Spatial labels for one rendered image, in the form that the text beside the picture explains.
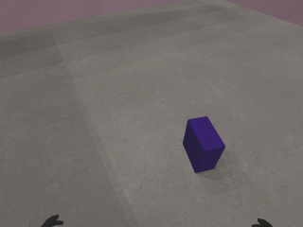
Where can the carton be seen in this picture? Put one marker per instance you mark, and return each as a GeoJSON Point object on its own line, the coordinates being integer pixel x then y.
{"type": "Point", "coordinates": [203, 144]}

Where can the left robot hand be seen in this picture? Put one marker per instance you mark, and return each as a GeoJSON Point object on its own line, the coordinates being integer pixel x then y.
{"type": "Point", "coordinates": [52, 221]}

